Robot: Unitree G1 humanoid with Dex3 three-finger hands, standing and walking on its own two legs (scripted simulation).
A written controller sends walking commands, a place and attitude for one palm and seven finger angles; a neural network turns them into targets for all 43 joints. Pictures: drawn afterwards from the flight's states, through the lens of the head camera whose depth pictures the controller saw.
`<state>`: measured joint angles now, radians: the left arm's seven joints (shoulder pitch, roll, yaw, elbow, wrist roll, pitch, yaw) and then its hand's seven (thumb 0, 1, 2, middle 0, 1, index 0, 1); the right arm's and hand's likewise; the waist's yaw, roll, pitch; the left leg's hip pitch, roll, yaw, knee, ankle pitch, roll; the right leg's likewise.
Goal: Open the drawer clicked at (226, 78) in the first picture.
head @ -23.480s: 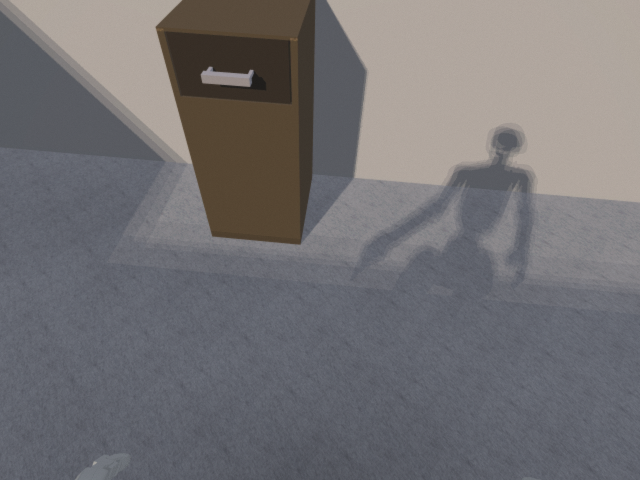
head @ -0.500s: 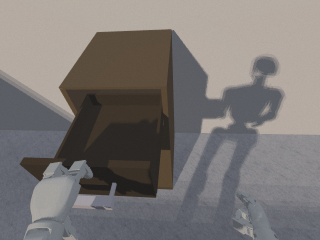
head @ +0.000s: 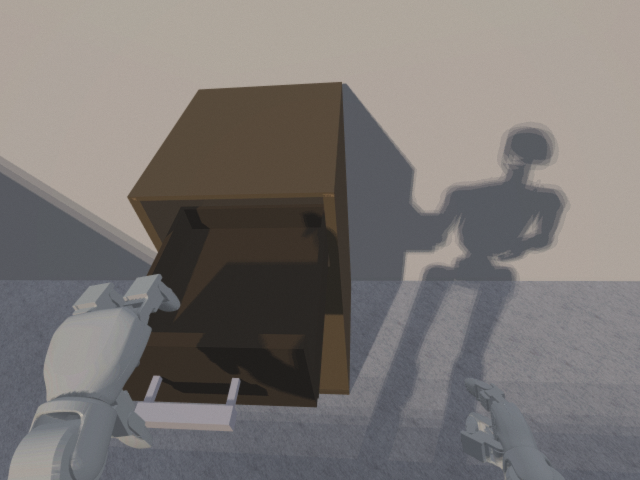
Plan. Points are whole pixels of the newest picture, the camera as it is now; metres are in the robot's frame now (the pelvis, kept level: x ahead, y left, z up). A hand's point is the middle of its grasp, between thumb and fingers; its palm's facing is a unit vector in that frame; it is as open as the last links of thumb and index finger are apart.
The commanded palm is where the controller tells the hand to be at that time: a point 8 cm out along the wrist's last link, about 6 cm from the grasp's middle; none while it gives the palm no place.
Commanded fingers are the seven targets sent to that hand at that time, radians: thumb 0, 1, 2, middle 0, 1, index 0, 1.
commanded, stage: lift the hand off the handle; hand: left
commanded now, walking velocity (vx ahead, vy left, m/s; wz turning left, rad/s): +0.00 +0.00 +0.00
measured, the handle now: (190, 400) +0.21 +0.23 -0.04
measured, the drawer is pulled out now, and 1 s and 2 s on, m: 0.29 0.29 0.29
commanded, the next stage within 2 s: draw the hand back to the body in 0.06 s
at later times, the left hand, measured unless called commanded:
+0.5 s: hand (123, 372) +0.18 +0.25 +0.11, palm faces +0.06 -0.10 -0.99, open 13.8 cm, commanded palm +0.14 +0.24 +0.17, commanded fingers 0.00 -0.50 0.30 -0.30 -1.20 -0.30 -1.20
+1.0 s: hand (129, 356) +0.18 +0.22 +0.15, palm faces +0.38 -0.84 -0.39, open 13.2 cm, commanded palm +0.13 +0.26 +0.17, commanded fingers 0.00 -0.05 0.50 -0.27 -0.91 -0.27 -0.91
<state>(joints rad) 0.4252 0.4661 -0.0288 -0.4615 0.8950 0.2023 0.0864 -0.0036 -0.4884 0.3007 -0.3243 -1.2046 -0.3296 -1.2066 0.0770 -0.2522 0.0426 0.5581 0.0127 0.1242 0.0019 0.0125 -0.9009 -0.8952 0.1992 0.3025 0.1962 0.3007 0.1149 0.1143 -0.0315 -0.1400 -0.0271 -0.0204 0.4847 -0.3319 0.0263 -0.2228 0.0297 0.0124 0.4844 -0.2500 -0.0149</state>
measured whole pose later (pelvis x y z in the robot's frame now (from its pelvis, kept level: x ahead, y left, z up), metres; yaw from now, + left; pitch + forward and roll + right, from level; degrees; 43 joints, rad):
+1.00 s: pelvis +0.01 -0.01 +0.00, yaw +2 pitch -4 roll -1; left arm 0.53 0.32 0.19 -0.50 0.00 -0.08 0.12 -0.01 -0.33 0.37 -0.31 -1.10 -0.31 -1.10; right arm 0.19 -0.18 0.05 0.58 -0.01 -0.14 -0.08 0.01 -0.90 -0.90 0.20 0.30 0.20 0.30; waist 0.07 0.04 0.01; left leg -0.06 -0.02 -0.06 0.45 -0.33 0.01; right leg -0.12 0.03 -0.03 0.43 -0.25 -0.03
